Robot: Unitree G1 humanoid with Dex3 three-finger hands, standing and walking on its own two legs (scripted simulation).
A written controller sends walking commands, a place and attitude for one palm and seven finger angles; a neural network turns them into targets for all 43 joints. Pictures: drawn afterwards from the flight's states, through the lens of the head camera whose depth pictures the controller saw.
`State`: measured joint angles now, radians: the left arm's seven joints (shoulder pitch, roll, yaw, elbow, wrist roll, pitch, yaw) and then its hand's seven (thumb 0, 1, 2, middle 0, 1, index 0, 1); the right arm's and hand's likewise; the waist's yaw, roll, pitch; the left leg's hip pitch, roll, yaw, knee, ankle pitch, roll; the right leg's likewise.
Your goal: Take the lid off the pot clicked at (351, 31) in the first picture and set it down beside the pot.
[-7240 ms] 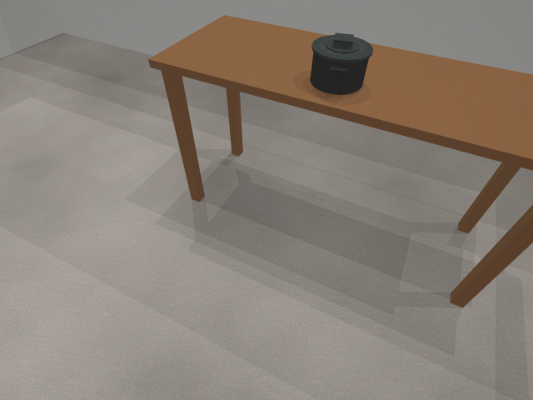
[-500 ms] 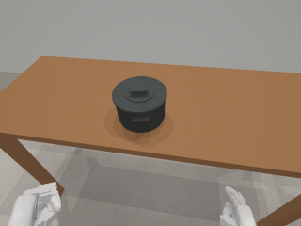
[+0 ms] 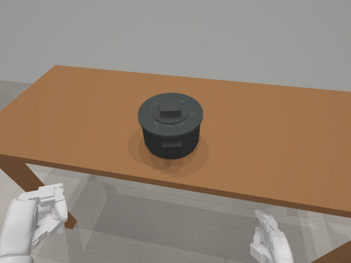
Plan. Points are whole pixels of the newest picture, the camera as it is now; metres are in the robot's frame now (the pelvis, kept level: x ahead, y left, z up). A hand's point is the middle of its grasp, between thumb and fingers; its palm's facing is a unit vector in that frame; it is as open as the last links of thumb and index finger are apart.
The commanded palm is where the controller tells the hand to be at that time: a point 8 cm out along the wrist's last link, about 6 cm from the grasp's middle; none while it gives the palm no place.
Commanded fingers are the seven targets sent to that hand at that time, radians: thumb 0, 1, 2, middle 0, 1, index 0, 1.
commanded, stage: raise the hand higher, near the body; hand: left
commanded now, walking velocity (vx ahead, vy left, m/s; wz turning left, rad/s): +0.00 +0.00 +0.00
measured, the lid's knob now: (170, 106) +0.48 +0.08 +0.11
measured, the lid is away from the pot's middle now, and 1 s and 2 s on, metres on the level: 0.00 0.00 0.00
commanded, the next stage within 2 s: reach forward and open the fingers in 0.10 s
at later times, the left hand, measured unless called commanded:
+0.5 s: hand (42, 203) +0.18 +0.27 +0.12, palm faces -0.10 -0.02 -0.99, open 2.9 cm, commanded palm +0.16 +0.26 +0.17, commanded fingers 0.00 0.37 1.23 -1.13 -0.93 -1.13 -0.93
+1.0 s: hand (52, 173) +0.22 +0.26 +0.15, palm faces -0.15 +0.01 -0.99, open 8.0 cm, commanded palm +0.20 +0.25 +0.21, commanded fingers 0.00 -0.34 1.45 -0.82 -0.08 -0.82 -0.08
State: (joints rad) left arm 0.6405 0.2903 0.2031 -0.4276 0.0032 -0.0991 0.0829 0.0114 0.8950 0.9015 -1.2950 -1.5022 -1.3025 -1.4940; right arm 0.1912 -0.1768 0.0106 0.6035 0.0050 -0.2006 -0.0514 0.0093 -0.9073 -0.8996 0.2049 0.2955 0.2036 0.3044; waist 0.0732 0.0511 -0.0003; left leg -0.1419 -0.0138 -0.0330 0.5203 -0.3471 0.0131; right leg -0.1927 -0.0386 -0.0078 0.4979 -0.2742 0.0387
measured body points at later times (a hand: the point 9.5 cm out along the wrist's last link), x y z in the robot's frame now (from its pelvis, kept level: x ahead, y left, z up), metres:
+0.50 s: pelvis -0.01 -0.01 +0.00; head +0.00 -0.05 +0.45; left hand +0.18 +0.27 +0.17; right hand +0.21 -0.23 -0.09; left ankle -0.04 +0.11 -0.74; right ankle +0.00 -0.15 -0.74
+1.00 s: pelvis -0.04 +0.00 +0.01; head -0.03 -0.04 +0.45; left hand +0.22 +0.26 +0.20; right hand +0.16 -0.22 -0.10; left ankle -0.04 +0.11 -0.74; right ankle +0.00 -0.15 -0.74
